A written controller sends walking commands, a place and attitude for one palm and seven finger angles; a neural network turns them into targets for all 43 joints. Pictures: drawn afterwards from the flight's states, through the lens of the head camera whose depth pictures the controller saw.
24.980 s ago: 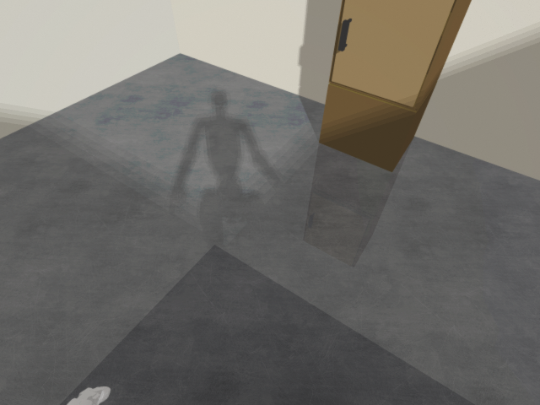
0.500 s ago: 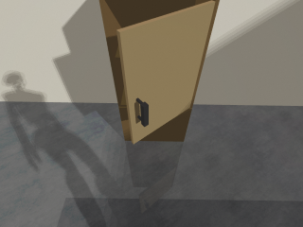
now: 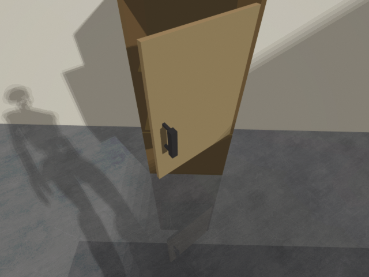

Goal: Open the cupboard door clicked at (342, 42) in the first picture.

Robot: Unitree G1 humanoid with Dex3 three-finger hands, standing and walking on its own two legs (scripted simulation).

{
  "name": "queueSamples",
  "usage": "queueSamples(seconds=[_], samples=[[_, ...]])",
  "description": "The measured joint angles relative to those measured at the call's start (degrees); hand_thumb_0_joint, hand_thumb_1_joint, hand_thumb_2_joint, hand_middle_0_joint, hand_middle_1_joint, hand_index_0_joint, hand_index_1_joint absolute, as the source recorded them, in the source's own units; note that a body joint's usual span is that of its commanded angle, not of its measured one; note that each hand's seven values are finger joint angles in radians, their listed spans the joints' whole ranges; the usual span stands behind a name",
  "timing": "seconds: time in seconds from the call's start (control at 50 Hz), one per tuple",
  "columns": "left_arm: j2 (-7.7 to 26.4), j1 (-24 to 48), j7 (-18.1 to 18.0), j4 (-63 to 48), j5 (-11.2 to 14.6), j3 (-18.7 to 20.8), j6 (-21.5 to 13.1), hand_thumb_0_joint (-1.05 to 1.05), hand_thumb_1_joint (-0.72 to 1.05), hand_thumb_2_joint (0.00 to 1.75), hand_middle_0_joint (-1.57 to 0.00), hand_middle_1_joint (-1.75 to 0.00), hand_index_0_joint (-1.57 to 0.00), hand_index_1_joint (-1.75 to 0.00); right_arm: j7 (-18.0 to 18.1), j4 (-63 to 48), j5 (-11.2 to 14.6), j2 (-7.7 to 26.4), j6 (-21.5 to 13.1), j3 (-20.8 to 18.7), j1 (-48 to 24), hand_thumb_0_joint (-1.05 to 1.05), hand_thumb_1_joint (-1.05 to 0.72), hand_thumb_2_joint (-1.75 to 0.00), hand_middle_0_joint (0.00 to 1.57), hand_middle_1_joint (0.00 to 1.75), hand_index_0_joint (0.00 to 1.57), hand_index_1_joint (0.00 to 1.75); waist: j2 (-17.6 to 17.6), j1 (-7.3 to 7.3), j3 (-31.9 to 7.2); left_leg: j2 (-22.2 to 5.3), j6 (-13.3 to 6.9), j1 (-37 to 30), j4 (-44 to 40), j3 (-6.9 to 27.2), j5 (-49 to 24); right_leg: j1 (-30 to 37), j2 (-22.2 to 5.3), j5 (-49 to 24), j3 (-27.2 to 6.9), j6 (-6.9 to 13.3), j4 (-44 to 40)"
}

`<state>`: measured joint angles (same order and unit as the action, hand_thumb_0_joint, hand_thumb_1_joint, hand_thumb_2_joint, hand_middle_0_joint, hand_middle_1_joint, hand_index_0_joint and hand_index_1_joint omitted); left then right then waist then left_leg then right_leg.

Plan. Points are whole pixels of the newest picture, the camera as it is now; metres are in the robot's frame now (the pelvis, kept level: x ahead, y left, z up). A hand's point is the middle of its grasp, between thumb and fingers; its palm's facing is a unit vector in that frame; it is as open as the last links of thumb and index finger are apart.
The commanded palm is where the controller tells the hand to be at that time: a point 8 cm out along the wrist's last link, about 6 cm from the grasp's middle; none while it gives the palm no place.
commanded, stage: walk to a spot facing it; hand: left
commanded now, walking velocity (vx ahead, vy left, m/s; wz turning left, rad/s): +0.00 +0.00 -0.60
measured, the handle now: (169, 140) +0.56 +0.09 -0.11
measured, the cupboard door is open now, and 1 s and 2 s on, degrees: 40 40 40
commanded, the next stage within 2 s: none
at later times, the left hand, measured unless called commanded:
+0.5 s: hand out of the picture +0.09 +0.17 -0.17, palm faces -0.14 -0.94 -0.30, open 7.4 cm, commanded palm none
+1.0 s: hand out of the picture +0.11 +0.12 -0.18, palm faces -0.39 -0.89 -0.23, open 7.4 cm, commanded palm none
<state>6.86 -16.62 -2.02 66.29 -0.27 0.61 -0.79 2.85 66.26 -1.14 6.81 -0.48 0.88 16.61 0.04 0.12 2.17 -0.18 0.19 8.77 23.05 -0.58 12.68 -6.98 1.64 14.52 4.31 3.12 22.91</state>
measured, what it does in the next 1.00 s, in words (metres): lifts its left foot, turning right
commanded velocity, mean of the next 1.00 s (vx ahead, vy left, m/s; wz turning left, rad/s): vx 0.00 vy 0.00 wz -0.60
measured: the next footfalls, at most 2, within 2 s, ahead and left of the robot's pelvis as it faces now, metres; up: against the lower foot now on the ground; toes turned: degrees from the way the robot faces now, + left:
left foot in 1.04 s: +0.11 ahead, +0.06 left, +0.00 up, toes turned -34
right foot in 1.38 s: -0.05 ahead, -0.18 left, +0.00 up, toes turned -48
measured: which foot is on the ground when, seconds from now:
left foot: down 0.00-0.50, up 0.52-1.00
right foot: down 0.00-1.00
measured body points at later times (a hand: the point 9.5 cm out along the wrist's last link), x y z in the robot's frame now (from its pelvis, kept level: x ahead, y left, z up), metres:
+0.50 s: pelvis -0.02 -0.03 -0.02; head +0.02 -0.07 +0.42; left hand +0.10 +0.22 -0.15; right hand -0.03 -0.28 -0.19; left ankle +0.00 +0.12 -0.74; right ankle -0.04 -0.12 -0.75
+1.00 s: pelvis +0.00 -0.04 -0.01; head +0.05 -0.06 +0.44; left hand +0.13 +0.17 -0.16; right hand +0.02 -0.33 -0.13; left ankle +0.07 +0.08 -0.72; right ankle -0.03 -0.12 -0.74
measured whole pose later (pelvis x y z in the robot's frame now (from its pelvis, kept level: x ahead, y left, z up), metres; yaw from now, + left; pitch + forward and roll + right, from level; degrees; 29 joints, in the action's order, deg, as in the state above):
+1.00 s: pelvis +0.00 -0.04 -0.01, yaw -30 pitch +2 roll +1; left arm 11.7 -15.5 -0.2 54.1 -1.5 4.9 2.3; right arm 2.1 49.4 0.1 11.1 1.5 -2.6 3.0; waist 2.7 3.5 4.8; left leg 0.7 2.6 20.9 39.7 2.8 21.2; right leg -16.8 7.6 13.4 -12.1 3.3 29.4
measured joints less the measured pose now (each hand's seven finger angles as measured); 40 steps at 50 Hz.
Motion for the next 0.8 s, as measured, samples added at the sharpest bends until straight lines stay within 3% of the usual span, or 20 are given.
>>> queueSamples(seconds=[0.28,0.4,0.46,0.5,0.56,0.62,0.8], samples=[[2.2,1.1,1.4,-3.7,-0.7,3.7,3.5,0.0,0.91,0.9,-0.2,-0.3,-0.2,-0.29,0.7,-4.8,-0.2,1.5,1.7,-2.9,-2.1,0.0,-0.91,-0.9,0.2,0.3,0.2,0.3,0.8,0.38,1.9,-2.8,0.4,4.4,7.9,-5.5,4.5,-7.1,2.4,2.6,-5.3,0.6,8.9],[4.0,4.6,2.4,-7.1,-1.1,5.0,4.5,0.0,0.91,0.9,-0.2,-0.3,-0.2,-0.29,0.8,-7.4,-1.0,3.4,1.0,-3.4,-2.7,0.0,-0.9,-0.9,0.2,0.3,0.2,0.3,-0.3,0.71,3.6,-4.4,0.8,4.0,7.8,-9.1,4.5,-14.5,-0.1,13.2,-3.4,-1.9,26.9],[4.6,5.7,2.9,-9.2,-1.0,5.1,3.9,0.0,0.91,0.9,-0.2,-0.3,-0.2,-0.29,0.4,-8.2,-1.2,4.6,1.4,-3.5,-3.3,0.0,-0.9,-0.9,0.2,0.3,0.2,0.3,-2.1,0.95,4.0,-6.5,2.3,4.0,9.0,-10.3,5.2,-13.2,-1.8,11.4,-2.1,-2.4,22.3],[5.5,5.7,3.0,-10.5,-1.1,5.1,2.9,0.0,0.91,0.9,-0.2,-0.3,-0.2,-0.29,0.0,-8.9,-0.8,5.1,1.8,-3.7,-3.5,0.0,-0.9,-0.9,0.2,0.3,0.2,0.3,-2.6,1.19,3.6,-8.1,3.1,5.5,13.1,-10.9,7.3,-10.8,-2.2,3.8,-2.2,-2.0,14.7],[5.6,6.5,2.2,-11.0,-1.1,4.9,2.1,0.0,0.91,0.9,-0.2,-0.3,-0.2,-0.29,-0.5,-9.5,-0.1,6.0,3.3,-4.3,-5.7,0.0,-0.9,-0.9,0.2,0.3,0.2,0.3,-3.0,1.02,4.5,-6.5,2.6,11.6,29.5,-5.2,17.0,-11.3,-0.6,5.1,-2.5,0.4,16.1],[5.4,6.0,1.6,-11.5,-1.1,4.7,2.2,0.0,0.91,0.9,-0.2,-0.3,-0.2,-0.29,-0.9,-10.7,0.0,6.3,3.7,-4.6,-8.3,0.0,-0.91,-0.9,0.2,0.3,0.2,0.3,-1.5,1.52,4.7,-4.0,2.6,16.4,39.8,-2.6,15.5,-10.4,0.3,3.7,-4.6,1.2,12.6],[3.7,2.6,1.5,-11.5,-1.1,3.7,2.1,0.0,0.91,0.9,-0.21,-0.3,-0.2,-0.29,-0.8,-14.8,0.4,6.2,3.1,-4.5,-13.3,0.0,-0.91,-0.9,0.2,0.3,0.2,0.3,0.1,2.5,3.4,-1.7,3.6,18.8,36.4,2.0,10.4,-8.1,3.6,-1.2,-10.5,1.9,5.2]])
